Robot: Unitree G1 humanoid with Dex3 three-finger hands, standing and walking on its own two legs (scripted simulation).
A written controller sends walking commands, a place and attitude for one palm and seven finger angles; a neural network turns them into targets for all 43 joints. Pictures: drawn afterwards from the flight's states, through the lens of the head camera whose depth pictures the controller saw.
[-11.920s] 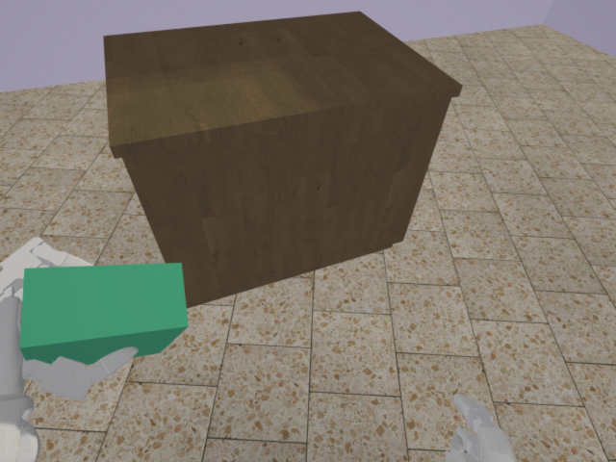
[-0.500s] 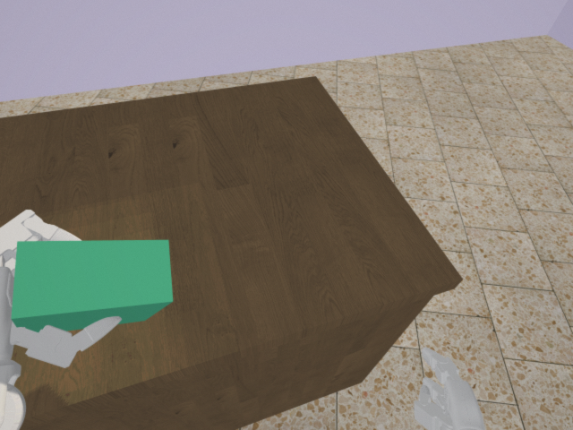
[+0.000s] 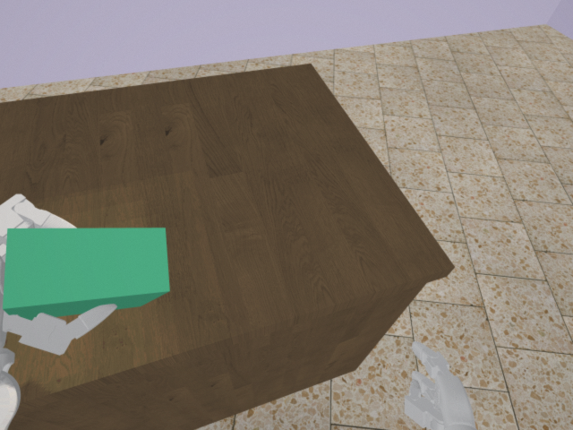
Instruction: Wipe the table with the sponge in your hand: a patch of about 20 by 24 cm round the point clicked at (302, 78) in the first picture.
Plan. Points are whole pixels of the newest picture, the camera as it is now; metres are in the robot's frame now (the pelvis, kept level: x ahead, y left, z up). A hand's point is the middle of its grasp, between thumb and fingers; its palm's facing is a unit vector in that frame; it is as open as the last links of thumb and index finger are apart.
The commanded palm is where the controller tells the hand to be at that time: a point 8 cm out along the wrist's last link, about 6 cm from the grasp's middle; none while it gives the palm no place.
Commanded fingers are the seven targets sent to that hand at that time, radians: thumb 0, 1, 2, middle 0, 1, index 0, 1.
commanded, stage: shuffle to correct the standing spot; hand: left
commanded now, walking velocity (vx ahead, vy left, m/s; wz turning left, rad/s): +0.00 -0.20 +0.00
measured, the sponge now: (111, 274) +0.24 +0.21 +0.14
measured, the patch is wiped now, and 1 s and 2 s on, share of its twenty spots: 0.00 0.00 0.00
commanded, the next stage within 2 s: come to a stop and stand still in 0.32 s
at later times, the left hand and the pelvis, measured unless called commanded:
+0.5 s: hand (141, 266) +0.24 +0.18 +0.16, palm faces +0.29 -0.84 -0.45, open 10.1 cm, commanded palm +0.18 +0.22 +0.17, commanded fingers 0.00 0.10 1.30 -1.20 -1.60 -1.20 -1.60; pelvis +0.02 -0.06 -0.01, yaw +1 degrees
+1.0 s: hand (70, 268) +0.24 +0.25 +0.15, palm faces +0.38 -0.85 -0.37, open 10.1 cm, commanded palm +0.17 +0.28 +0.17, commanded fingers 0.00 0.10 1.30 -1.20 -1.60 -1.20 -1.60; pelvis +0.02 +0.00 +0.00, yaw +1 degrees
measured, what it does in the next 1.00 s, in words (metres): stands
